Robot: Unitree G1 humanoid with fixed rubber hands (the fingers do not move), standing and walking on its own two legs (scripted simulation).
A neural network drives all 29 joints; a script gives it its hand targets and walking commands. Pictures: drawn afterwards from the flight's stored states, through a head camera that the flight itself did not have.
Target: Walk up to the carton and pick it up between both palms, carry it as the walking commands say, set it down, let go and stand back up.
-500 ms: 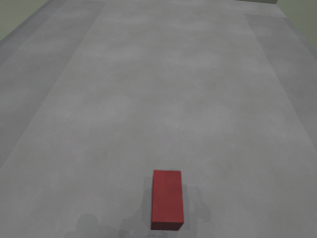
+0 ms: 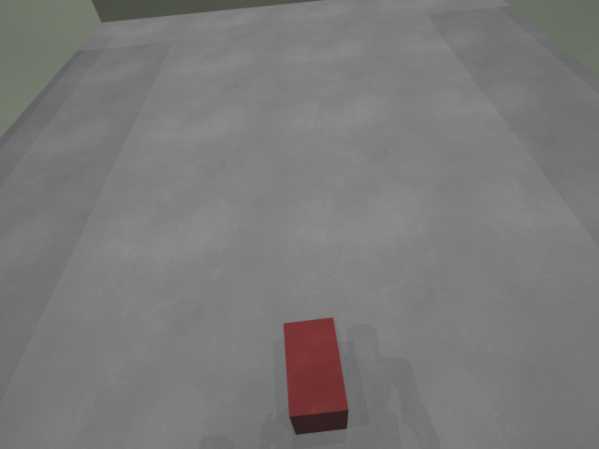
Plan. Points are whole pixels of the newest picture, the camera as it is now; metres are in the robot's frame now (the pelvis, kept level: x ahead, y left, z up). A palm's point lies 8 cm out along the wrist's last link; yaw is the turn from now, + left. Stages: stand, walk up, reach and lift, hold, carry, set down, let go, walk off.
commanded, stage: walk up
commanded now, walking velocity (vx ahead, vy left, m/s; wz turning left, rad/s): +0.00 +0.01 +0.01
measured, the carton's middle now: (314, 375) +0.46 +0.01 -0.68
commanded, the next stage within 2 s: none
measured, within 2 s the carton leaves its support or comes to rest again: neither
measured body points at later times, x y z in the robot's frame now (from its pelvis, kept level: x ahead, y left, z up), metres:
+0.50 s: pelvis +0.01 -0.01 +0.00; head +0.02 -0.01 +0.44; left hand -0.03 +0.20 -0.17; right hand +0.04 -0.23 -0.17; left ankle -0.04 +0.11 -0.75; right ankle -0.04 -0.07 -0.75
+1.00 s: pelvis +0.03 +0.01 -0.01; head +0.03 +0.04 +0.44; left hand -0.05 +0.23 -0.17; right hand +0.02 -0.22 -0.15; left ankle +0.00 +0.14 -0.72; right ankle -0.04 -0.08 -0.75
